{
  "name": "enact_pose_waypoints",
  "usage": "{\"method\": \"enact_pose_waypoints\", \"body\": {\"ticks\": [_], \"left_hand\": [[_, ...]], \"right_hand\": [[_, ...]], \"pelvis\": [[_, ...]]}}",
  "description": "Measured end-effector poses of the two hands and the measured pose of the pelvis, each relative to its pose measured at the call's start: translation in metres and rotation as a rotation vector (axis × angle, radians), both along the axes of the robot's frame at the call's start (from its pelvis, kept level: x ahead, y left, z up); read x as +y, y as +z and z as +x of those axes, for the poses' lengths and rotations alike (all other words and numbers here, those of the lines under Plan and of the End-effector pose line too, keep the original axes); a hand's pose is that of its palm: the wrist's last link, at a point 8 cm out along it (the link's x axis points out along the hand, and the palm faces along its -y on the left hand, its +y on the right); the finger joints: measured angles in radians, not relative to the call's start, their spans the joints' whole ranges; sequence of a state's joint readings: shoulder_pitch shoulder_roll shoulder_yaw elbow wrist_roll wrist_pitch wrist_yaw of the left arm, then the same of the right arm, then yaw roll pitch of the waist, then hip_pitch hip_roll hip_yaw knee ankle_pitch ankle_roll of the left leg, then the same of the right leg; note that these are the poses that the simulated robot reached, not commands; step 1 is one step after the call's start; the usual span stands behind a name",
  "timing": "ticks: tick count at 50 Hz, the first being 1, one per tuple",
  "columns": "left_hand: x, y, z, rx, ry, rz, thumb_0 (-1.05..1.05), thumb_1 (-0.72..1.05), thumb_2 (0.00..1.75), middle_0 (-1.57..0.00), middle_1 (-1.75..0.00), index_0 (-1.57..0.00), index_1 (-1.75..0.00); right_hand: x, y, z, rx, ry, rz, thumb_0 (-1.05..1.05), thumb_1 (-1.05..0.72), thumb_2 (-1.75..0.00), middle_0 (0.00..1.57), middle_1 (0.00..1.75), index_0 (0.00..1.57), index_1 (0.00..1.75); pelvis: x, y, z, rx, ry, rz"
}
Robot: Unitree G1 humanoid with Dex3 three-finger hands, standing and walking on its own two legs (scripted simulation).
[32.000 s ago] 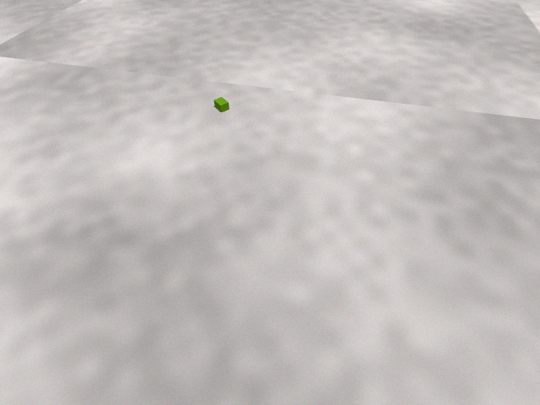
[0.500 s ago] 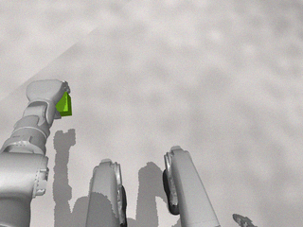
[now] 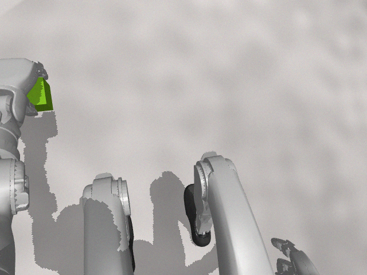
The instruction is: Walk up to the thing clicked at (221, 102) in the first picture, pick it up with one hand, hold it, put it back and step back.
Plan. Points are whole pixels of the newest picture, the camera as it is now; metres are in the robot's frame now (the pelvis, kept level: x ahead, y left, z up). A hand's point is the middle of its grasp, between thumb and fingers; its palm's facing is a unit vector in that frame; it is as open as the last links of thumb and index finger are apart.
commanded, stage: crouch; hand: left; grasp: from above
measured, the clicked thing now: (26, 96) +0.52 +0.29 -0.19
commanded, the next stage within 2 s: lower in 0.62 s
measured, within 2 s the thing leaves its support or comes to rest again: neither
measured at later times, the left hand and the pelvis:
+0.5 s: hand (31, 96) +0.52 +0.28 -0.21, palm faces -0.45 -0.02 -0.89, open 9.0 cm; pelvis -0.01 +0.00 -0.05, yaw -3 degrees
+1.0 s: hand (40, 102) +0.52 +0.28 -0.25, palm faces -0.49 -0.02 -0.87, open 9.0 cm; pelvis -0.01 +0.00 -0.07, yaw -4 degrees
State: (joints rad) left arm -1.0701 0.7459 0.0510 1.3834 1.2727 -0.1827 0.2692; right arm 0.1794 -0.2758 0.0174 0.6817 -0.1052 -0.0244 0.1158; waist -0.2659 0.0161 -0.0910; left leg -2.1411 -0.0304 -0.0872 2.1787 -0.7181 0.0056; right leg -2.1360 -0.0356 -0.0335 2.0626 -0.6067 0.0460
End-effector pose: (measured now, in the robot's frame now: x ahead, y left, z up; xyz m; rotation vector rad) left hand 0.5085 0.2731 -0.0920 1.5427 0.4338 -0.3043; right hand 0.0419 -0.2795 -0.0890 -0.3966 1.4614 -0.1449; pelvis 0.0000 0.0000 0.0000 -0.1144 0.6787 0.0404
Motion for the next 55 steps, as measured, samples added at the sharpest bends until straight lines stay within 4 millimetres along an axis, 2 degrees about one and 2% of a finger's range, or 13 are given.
{"method": "enact_pose_waypoints", "body": {"ticks": [14,22,42,55], "left_hand": [[0.007,-0.037,0.010,0.011,-0.002,-0.003,0.02,0.22,0.21,-0.80,-0.34,-0.82,-0.28],[0.009,-0.053,0.015,0.002,-0.007,-0.008,0.02,0.21,0.23,-0.81,-0.33,-0.83,-0.28],[0.009,-0.076,0.025,0.017,0.000,0.005,0.01,0.19,0.25,-0.83,-0.30,-0.84,-0.28],[0.007,-0.114,0.023,0.019,-0.023,-0.026,0.01,0.18,0.27,-0.85,-0.28,-0.85,-0.28]], "right_hand": [[0.010,-0.022,-0.036,0.078,-0.018,0.007,0.00,-0.90,-0.90,0.21,0.30,0.20,0.30],[0.015,-0.029,-0.049,0.108,-0.017,0.001,0.00,-0.91,-0.90,0.21,0.30,0.20,0.30],[0.011,-0.039,-0.051,0.124,0.010,-0.009,0.00,-0.91,-0.90,0.21,0.30,0.20,0.30],[0.010,-0.041,-0.053,0.153,0.055,-0.042,0.00,-0.91,-0.90,0.21,0.30,0.20,0.30]], "pelvis": [[0.002,-0.034,-0.007,-0.027,-0.010,-0.024],[0.003,-0.048,-0.010,-0.039,-0.014,-0.038],[0.003,-0.065,-0.012,-0.055,-0.022,-0.055],[0.004,-0.079,-0.013,-0.081,-0.033,-0.077]]}}
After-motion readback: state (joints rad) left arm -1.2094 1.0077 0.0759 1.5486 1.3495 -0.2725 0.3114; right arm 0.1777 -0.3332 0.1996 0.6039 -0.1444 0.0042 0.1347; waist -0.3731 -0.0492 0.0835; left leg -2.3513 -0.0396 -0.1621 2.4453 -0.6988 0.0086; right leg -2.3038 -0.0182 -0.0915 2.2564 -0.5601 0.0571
